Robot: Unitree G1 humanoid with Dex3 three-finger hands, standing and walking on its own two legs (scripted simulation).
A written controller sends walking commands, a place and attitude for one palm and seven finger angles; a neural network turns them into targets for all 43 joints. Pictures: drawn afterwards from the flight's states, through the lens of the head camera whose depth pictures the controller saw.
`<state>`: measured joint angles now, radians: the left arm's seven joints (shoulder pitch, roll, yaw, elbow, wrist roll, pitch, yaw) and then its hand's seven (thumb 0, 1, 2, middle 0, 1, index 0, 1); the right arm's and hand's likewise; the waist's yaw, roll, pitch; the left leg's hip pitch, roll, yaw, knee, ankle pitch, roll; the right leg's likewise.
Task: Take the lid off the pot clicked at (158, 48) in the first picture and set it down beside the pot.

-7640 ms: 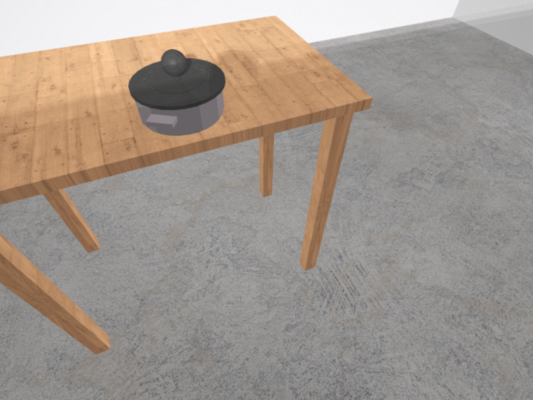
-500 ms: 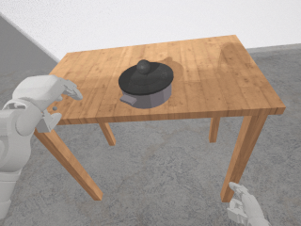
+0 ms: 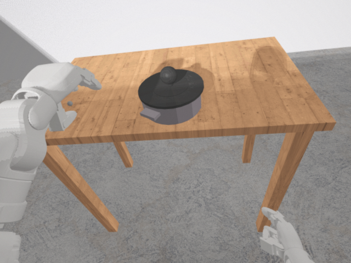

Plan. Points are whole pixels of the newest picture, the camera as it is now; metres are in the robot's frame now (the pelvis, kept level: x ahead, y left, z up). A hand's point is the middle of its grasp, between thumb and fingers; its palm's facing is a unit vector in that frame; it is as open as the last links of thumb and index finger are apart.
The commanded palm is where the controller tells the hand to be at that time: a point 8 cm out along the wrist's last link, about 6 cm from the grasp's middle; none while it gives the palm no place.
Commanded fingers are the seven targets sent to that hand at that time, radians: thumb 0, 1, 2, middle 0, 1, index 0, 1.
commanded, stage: reach forward and open the fingers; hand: left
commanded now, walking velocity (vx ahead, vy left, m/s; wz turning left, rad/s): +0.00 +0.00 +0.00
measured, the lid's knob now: (168, 75) +0.56 +0.08 +0.17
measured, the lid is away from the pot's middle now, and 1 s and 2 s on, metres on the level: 0.00 0.00 0.00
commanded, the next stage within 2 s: move the open hand above the knob in 0.22 s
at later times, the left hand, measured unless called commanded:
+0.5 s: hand (81, 96) +0.36 +0.23 +0.24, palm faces +0.01 -0.01 -1.00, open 9.9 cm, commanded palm +0.32 +0.22 +0.32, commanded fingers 0.00 -0.41 1.74 -0.89 -0.08 -0.89 -0.08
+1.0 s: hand (115, 81) +0.41 +0.17 +0.25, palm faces -0.01 -0.04 -1.00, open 9.9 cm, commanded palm +0.37 +0.17 +0.32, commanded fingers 0.00 -0.41 1.74 -0.89 -0.08 -0.89 -0.08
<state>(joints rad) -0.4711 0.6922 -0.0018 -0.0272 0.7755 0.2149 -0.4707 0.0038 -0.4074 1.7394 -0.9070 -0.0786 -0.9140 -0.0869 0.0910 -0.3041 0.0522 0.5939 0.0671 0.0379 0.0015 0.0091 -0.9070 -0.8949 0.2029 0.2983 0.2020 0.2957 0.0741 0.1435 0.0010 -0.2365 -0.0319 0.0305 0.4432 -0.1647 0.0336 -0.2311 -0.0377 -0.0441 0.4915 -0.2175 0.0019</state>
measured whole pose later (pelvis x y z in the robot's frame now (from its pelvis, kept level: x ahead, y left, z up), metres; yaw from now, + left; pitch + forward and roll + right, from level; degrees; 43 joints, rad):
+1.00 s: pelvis +0.03 -0.01 +0.00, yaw +1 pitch +0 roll +1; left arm -0.73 0.57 -0.20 0.13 0.81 0.34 -0.47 0.00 -0.40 1.74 -0.90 -0.08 -0.91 -0.09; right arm 0.09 -0.31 0.05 0.62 0.07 0.10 0.02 0.01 -0.91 -0.89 0.20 0.30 0.20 0.30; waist 0.05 0.13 -0.02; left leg -0.25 -0.04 0.02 0.45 -0.20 0.03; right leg -0.24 -0.04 -0.05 0.51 -0.27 0.00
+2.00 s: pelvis +0.06 +0.01 +0.00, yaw +0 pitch +5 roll +1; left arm -1.35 0.28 -0.35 0.95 0.88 0.42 -0.43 0.00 -0.40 1.74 -0.90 -0.08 -0.91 -0.09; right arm 0.17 -0.27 0.06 0.73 0.05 0.06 -0.01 0.01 -0.91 -0.89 0.20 0.30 0.20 0.30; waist -0.04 0.08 -0.07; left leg -0.27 -0.06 0.04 0.37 -0.19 0.05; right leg -0.28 -0.06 -0.03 0.44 -0.26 0.02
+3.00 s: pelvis +0.06 +0.00 +0.01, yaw -1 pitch +5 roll +1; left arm -1.35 0.28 -0.35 1.01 0.86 0.44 -0.45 0.00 -0.40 1.74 -0.90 -0.08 -0.90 -0.09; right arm 0.19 -0.27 0.06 0.74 0.05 0.06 -0.04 0.00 -0.91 -0.89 0.20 0.30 0.20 0.30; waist -0.04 0.07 -0.07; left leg -0.24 -0.05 0.04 0.35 -0.19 0.04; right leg -0.26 -0.05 -0.02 0.43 -0.25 0.01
